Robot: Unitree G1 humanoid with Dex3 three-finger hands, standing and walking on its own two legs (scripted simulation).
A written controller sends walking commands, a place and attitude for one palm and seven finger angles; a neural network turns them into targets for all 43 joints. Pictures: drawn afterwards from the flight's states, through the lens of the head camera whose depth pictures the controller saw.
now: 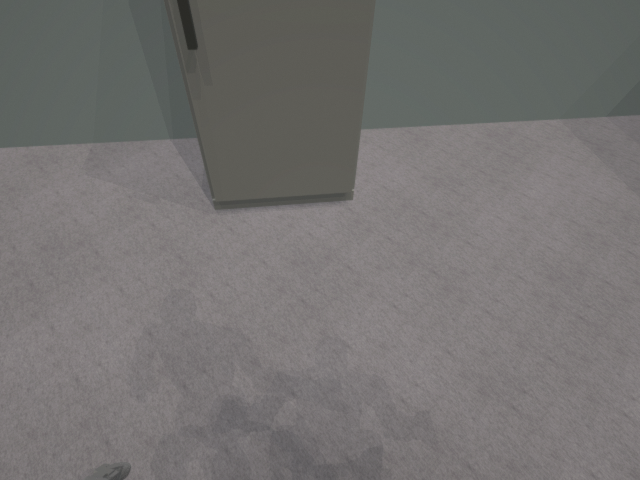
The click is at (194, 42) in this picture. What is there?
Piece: fridge door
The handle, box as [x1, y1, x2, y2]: [177, 0, 197, 49]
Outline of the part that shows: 177,0 188,49 196,49 197,44 188,0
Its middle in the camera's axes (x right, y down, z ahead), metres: -0.39 -0.68 +1.08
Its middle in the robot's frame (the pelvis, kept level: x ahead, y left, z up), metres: +1.27 +0.46 +0.13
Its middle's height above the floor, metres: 0.90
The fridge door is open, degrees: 0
